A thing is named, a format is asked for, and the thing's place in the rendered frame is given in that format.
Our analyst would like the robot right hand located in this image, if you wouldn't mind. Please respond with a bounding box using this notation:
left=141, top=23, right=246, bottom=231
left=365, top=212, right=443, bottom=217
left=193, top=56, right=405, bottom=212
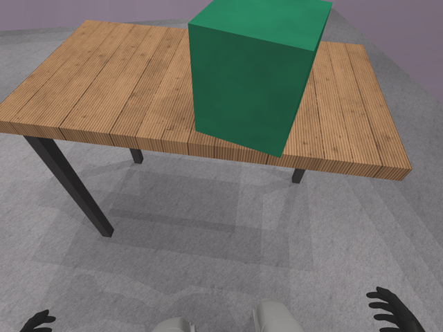
left=366, top=286, right=425, bottom=332

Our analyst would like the robot left hand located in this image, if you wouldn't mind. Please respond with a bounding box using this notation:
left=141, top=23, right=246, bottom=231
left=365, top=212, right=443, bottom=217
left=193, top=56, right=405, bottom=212
left=20, top=309, right=56, bottom=332

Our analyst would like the left robot thigh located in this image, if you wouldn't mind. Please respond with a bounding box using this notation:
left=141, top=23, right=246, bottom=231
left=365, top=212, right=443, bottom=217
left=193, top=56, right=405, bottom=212
left=152, top=317, right=197, bottom=332

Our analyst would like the robot thigh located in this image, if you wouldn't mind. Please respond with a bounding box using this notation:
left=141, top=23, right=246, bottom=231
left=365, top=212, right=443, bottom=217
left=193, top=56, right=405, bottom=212
left=252, top=299, right=305, bottom=332
left=152, top=317, right=197, bottom=332

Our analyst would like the right robot thigh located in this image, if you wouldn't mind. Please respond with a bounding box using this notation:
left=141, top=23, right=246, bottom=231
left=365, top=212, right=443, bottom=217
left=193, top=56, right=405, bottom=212
left=252, top=299, right=305, bottom=332

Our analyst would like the carton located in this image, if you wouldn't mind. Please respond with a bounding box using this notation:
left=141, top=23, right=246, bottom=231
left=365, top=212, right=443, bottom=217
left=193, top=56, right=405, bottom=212
left=188, top=0, right=333, bottom=158

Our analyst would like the table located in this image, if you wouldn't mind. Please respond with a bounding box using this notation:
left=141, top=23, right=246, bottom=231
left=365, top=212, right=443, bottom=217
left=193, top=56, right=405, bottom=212
left=0, top=20, right=412, bottom=237

